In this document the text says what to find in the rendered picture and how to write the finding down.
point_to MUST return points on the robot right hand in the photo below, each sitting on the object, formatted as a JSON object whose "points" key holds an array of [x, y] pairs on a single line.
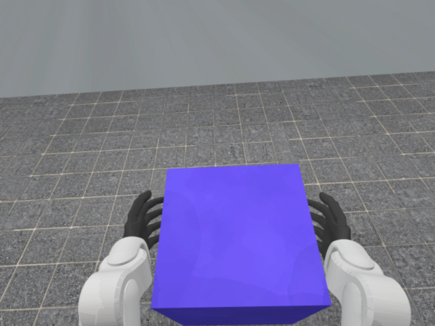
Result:
{"points": [[334, 224]]}

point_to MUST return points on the carton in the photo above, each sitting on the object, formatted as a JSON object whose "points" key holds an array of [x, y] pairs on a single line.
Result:
{"points": [[237, 247]]}

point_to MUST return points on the robot right forearm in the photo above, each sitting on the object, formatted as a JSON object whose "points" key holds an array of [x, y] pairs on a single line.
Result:
{"points": [[367, 296]]}

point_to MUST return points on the robot left forearm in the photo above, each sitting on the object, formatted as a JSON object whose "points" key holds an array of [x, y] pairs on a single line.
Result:
{"points": [[111, 296]]}

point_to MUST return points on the robot left hand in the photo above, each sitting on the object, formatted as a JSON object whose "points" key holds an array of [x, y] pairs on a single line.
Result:
{"points": [[137, 224]]}

